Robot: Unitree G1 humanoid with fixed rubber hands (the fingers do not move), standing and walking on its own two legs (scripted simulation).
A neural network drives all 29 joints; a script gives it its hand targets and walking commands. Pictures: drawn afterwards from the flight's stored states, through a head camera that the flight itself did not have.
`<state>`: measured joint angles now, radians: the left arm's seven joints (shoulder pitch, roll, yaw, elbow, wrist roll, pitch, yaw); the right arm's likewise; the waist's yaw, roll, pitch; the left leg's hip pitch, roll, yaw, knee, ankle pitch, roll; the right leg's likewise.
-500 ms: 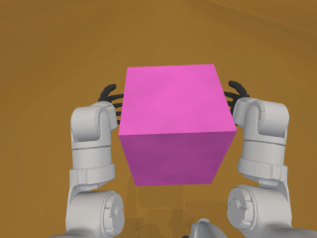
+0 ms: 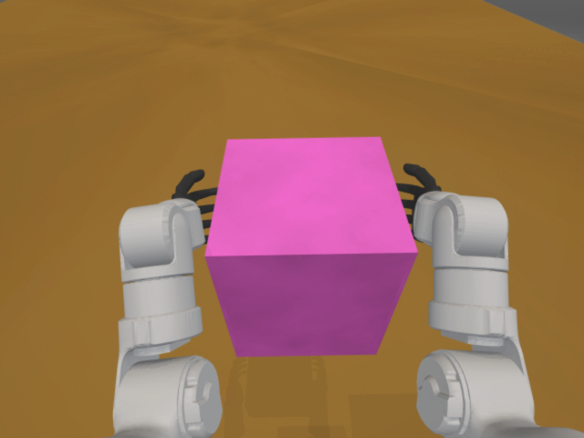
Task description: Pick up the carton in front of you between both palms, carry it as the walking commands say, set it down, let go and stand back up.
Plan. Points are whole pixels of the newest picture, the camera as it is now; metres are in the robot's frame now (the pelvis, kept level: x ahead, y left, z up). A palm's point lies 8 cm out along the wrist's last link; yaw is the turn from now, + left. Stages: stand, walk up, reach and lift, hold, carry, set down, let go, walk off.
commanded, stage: carry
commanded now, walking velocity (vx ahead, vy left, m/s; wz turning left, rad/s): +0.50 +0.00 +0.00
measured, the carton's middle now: (305, 251) +0.36 +0.00 +0.10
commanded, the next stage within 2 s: none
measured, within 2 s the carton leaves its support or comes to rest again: neither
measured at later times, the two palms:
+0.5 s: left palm (232, 173) +0.56 +0.12 +0.11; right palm (390, 167) +0.58 -0.18 +0.10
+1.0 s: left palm (225, 105) +0.83 +0.16 +0.12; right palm (351, 103) +0.82 -0.14 +0.12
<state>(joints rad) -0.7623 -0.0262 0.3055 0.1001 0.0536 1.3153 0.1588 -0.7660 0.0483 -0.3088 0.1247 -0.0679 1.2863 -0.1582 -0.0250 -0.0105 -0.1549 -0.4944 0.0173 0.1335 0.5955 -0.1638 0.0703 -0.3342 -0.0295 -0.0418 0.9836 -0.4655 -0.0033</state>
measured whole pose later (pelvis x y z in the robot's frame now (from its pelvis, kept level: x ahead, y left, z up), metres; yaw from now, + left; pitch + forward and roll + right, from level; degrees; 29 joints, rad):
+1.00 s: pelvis +0.59 +0.02 +0.03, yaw -1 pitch +4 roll -1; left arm -0.05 -0.13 0.06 -0.42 0.08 1.25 0.11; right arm -0.05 0.13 -0.07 -0.41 -0.07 1.23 -0.12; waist -0.04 -0.01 -0.17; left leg -0.22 0.03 0.22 0.32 -0.18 0.06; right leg -0.56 -0.10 -0.09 0.88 -0.25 0.01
